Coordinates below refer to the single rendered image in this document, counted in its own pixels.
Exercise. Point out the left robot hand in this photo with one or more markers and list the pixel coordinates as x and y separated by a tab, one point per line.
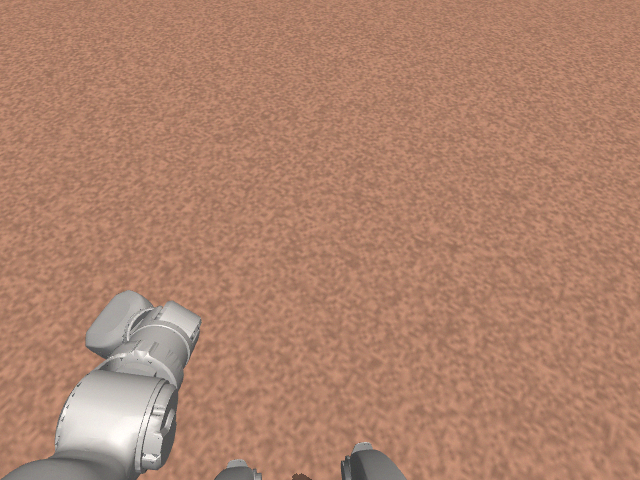
107	331

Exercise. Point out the left robot arm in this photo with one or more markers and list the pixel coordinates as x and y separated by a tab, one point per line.
120	419

